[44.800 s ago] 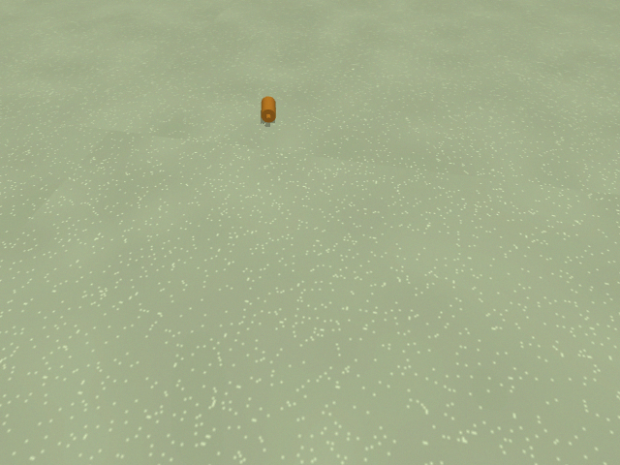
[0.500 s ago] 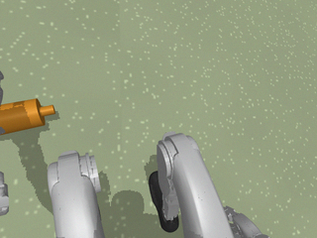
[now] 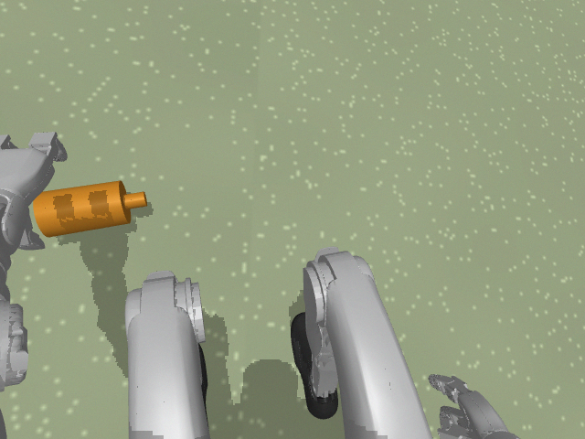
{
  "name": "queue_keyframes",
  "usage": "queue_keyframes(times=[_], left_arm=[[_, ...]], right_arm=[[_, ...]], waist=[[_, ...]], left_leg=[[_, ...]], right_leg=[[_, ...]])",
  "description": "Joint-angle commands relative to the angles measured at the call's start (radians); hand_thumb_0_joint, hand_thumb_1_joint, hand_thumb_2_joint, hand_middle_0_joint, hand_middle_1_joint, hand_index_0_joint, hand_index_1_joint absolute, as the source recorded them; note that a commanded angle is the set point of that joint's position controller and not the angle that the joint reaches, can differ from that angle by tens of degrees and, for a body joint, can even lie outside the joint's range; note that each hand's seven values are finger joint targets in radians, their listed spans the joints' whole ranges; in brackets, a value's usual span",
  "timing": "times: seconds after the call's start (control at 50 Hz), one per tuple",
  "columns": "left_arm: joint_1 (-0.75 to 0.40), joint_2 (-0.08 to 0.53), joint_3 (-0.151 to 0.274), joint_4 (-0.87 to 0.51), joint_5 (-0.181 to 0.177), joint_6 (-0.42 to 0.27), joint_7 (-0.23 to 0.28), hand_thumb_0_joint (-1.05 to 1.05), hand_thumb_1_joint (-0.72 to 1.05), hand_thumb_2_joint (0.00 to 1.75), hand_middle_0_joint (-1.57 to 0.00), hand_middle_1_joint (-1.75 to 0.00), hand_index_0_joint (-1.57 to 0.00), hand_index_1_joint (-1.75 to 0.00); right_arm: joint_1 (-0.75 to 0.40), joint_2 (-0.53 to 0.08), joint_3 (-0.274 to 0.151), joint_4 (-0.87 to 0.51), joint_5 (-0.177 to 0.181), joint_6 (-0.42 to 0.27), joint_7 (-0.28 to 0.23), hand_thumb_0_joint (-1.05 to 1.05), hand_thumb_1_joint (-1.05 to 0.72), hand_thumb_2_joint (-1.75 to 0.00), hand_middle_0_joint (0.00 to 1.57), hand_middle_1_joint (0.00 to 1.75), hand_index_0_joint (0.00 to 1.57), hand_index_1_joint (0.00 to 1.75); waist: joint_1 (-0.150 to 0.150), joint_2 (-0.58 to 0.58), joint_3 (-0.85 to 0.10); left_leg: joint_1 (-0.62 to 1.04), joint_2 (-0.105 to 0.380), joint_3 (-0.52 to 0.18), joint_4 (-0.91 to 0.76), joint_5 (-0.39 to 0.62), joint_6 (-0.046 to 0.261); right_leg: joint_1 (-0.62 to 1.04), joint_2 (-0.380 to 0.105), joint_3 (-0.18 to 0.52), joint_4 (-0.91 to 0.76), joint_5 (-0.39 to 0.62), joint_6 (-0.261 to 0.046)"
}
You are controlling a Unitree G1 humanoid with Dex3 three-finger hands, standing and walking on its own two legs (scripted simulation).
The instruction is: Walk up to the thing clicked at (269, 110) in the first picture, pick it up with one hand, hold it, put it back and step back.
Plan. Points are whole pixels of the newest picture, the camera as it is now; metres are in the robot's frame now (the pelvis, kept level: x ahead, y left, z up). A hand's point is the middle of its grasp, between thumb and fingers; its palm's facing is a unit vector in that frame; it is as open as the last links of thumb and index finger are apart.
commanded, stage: withdraw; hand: left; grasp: from above
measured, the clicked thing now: (96, 206) +0.49 +0.28 -0.33
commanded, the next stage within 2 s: home in 0.04 s
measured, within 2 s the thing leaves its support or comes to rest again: neither
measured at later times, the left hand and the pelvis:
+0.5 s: hand (37, 189) +0.46 +0.30 -0.13, palm faces -0.35 -0.22 -0.91, open 11.8 cm; pelvis +0.01 +0.01 +0.01, yaw -1 degrees
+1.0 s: hand out of the picture +0.29 +0.24 +0.09, palm faces -0.09 -0.87 -0.48, open 7.4 cm; pelvis +0.03 +0.00 +0.19, yaw +4 degrees
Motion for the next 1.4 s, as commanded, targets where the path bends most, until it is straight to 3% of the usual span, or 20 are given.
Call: queue_keyframes(times=[0.0,0.08,0.12,0.2,0.24,0.26,0.36,0.44,0.48,0.58,0.64,0.68,0.72,0.76,0.86,0.96,1.04,1.16,1.3,1.38], left_arm=[[-0.397,0.263,0.058,-0.076,0.041,-0.048,0.119,0.0,-0.54,1.02,-0.08,-1.03,-0.07,-1.03],[-0.416,0.322,0.119,-0.046,0.087,-0.05,0.202,0.0,-0.52,1.0,-0.07,-1.02,-0.08,-1.01],[-0.39,0.328,0.148,-0.05,0.092,-0.03,0.243,0.0,-0.36,1.02,-0.23,-0.86,-0.22,-0.86],[-0.363,0.326,0.177,-0.141,0.054,0.044,0.273,0.0,-0.37,0.97,-0.17,-0.91,-0.19,-0.9],[-0.345,0.315,0.172,-0.173,0.02,0.083,0.258,0.0,-0.24,1.02,-0.24,-0.79,-0.22,-0.81],[-0.324,0.3,0.173,-0.191,-0.004,0.099,0.247,0.0,-0.32,0.94,-0.18,-0.87,-0.2,-0.88],[-0.216,0.208,0.143,-0.285,-0.137,0.165,0.139,0.0,0.0,0.96,-0.23,-0.66,-0.21,-0.68],[-0.029,0.127,0.121,-0.468,-0.284,0.208,0.023,0.0,0.28,0.98,-0.23,-0.57,-0.21,-0.58],[0.099,0.051,0.107,-0.528,-0.375,0.236,-0.036,0.0,0.44,0.98,-0.22,-0.52,-0.21,-0.53],[0.261,-0.023,0.102,-0.784,-0.557,0.277,-0.139,0.0,0.84,0.91,-0.2,-0.32,-0.2,-0.32],[0.344,-0.087,0.092,-0.901,-0.655,0.291,-0.167,0.0,0.9,0.9,-0.2,-0.3,-0.2,-0.3],[0.372,-0.059,0.124,-0.992,-0.69,0.301,-0.172,0.0,0.9,0.9,-0.2,-0.3,-0.2,-0.3],[0.435,-0.13,0.092,-1.045,-0.733,0.315,-0.173,0.0,0.9,0.9,-0.2,-0.3,-0.2,-0.3],[0.507,-0.144,0.108,-1.092,-0.785,0.342,-0.172,0.0,0.9,0.9,-0.2,-0.3,-0.2,-0.3],[0.625,-0.208,0.095,-1.23,-0.929,0.415,-0.168,0.0,0.9,0.9,-0.2,-0.3,-0.2,-0.3],[0.791,-0.245,0.095,-1.333,-1.066,0.495,-0.16,0.0,0.9,0.9,-0.2,-0.3,-0.2,-0.3],[0.909,-0.304,0.087,-1.36,-1.135,0.546,-0.147,0.0,0.9,0.9,-0.2,-0.3,-0.2,-0.3],[1.062,-0.373,0.096,-1.431,-1.222,0.623,-0.144,0.0,0.9,0.9,-0.2,-0.3,-0.2,-0.3],[1.234,-0.419,0.091,-1.568,-1.277,0.679,-0.157,0.0,0.9,0.9,-0.2,-0.3,-0.2,-0.3],[1.337,-0.43,0.085,-1.634,-1.277,0.694,-0.167,0.0,0.9,0.9,-0.2,-0.3,-0.2,-0.3]], right_arm=[[0.163,-0.198,-0.049,-0.006,-0.03,-0.019,-0.014,0.0,-0.91,-0.9,0.2,0.3,0.2,0.3],[0.178,-0.211,-0.052,0.013,-0.056,-0.035,-0.008,0.0,-0.9,-0.9,0.2,0.3,0.2,0.3],[0.187,-0.217,-0.059,0.026,-0.065,-0.042,-0.003,0.0,-0.89,-0.89,0.2,0.3,0.2,0.3],[0.192,-0.22,-0.092,0.02,-0.061,-0.054,0.009,0.0,-0.9,-0.9,0.2,0.3,0.2,0.3],[0.198,-0.218,-0.107,0.021,-0.052,-0.057,0.015,0.0,-0.89,-0.89,0.2,0.3,0.2,0.3],[0.209,-0.213,-0.111,0.021,-0.046,-0.056,0.018,0.0,-0.9,-0.9,0.2,0.3,0.2,0.3],[0.253,-0.195,-0.139,0.015,-0.004,-0.045,0.027,0.0,-0.89,-0.9,0.2,0.3,0.2,0.3],[0.231,-0.176,-0.152,-0.038,0.044,-0.029,0.025,0.0,-0.89,-0.9,0.2,0.3,0.2,0.3],[0.199,-0.165,-0.152,-0.066,0.064,-0.023,0.016,0.0,-0.89,-0.9,0.2,0.3,0.2,0.3],[0.126,-0.133,-0.147,-0.132,0.091,-0.011,-0.017,0.0,-0.9,-0.9,0.2,0.3,0.2,0.3],[0.09,-0.119,-0.145,-0.158,0.104,-0.015,-0.037,0.0,-0.9,-0.9,0.2,0.3,0.2,0.3],[0.064,-0.123,-0.146,-0.183,0.111,-0.022,-0.056,0.0,-0.9,-0.9,0.2,0.3,0.2,0.3],[0.047,-0.108,-0.141,-0.193,0.116,-0.031,-0.071,0.0,-0.9,-0.9,0.2,0.3,0.2,0.3],[0.024,-0.106,-0.138,-0.206,0.121,-0.043,-0.088,0.0,-0.9,-0.9,0.2,0.3,0.2,0.3],[-0.021,-0.091,-0.127,-0.239,0.128,-0.074,-0.134,0.0,-0.9,-0.9,0.2,0.3,0.2,0.3],[-0.034,-0.064,-0.108,-0.268,0.135,-0.101,-0.173,0.0,-0.9,-0.9,0.2,0.3,0.2,0.3],[-0.006,-0.038,-0.089,-0.273,0.136,-0.121,-0.201,0.0,-0.9,-0.9,0.2,0.3,0.2,0.3],[0.036,-0.017,-0.062,-0.289,0.137,-0.152,-0.252,0.0,-0.9,-0.9,0.2,0.3,0.2,0.3],[0.08,0.007,-0.05,-0.329,0.126,-0.193,-0.301,0.0,-0.9,-0.9,0.2,0.3,0.2,0.3],[0.089,0.007,-0.056,-0.344,0.121,-0.215,-0.316,0.0,-0.9,-0.9,0.2,0.3,0.2,0.3]], waist=[[-0.046,0.224,-0.558],[-0.037,0.326,-0.635],[-0.028,0.379,-0.66],[-0.005,0.469,-0.803],[0.006,0.455,-0.822],[0.005,0.447,-0.826],[0.032,0.34,-0.83],[0.071,0.258,-0.832],[0.074,0.182,-0.764],[0.093,0.131,-0.672],[0.096,0.138,-0.605],[0.12,0.171,-0.629],[0.108,0.17,-0.614],[0.124,0.168,-0.605],[0.105,0.145,-0.544],[0.109,0.135,-0.512],[0.098,0.098,-0.459],[0.119,0.097,-0.368],[0.134,0.098,-0.249],[0.14,0.081,-0.219]], left_leg=[[0.383,-0.019,0.077,-0.183,0.027,0.04],[0.475,-0.013,0.072,-0.161,0.095,0.026],[0.523,-0.013,0.064,-0.178,0.105,0.02],[0.618,-0.008,0.064,-0.189,0.172,0.014],[0.609,-0.007,0.073,-0.196,0.174,0.017],[0.588,-0.008,0.081,-0.198,0.172,0.021],[0.578,-0.008,0.081,-0.257,0.163,0.037],[0.582,-0.01,0.069,-0.346,0.142,0.045],[0.573,-0.007,0.05,-0.391,0.135,0.048],[0.608,0.003,0.047,-0.491,0.095,0.052],[0.676,0.012,0.031,-0.575,0.048,0.046],[0.758,0.021,0.022,-0.634,0.011,0.042],[0.798,0.018,0.029,-0.668,0.03,0.038],[0.871,0.023,0.02,-0.72,0.035,0.034],[0.965,0.019,0.01,-0.844,-0.053,0.037],[1.102,0.017,0.025,-0.947,0.031,0.035],[1.182,0.017,0.029,-1.022,0.134,0.036],[1.342,0.024,0.02,-1.177,0.211,0.025],[1.478,0.014,0.051,-1.329,0.251,0.026],[1.541,0.014,0.058,-1.375,0.325,0.024]], right_leg=[[0.227,0.029,-0.067,-0.195,0.034,-0.069],[0.209,0.024,-0.088,-0.132,0.101,-0.069],[0.185,0.019,-0.104,-0.106,0.113,-0.067],[0.183,0.012,-0.103,-0.08,0.173,-0.074],[0.2,0.014,-0.093,-0.098,0.185,-0.08],[0.227,0.014,-0.087,-0.117,0.19,-0.079],[0.344,0.015,-0.068,-0.21,0.191,-0.072],[0.465,0.019,-0.054,-0.293,0.179,-0.066],[0.485,0.021,-0.054,-0.333,0.183,-0.061],[0.574,0.017,-0.025,-0.445,0.154,-0.058],[0.588,0.012,-0.016,-0.506,0.109,-0.062],[0.62,0.012,-0.01,-0.54,0.084,-0.062],[0.658,0.009,-0.005,-0.578,0.098,-0.063],[0.687,0.007,-0.004,-0.613,0.099,-0.062],[0.79,0.005,0.011,-0.751,0.028,-0.055],[0.951,0.002,0.025,-0.88,0.079,-0.052],[1.092,0.004,0.028,-0.979,0.161,-0.051],[1.248,0.003,0.02,-1.121,0.22,-0.051],[1.425,0.007,0.012,-1.309,0.256,-0.042],[1.487,0.014,0.002,-1.354,0.311,-0.041]])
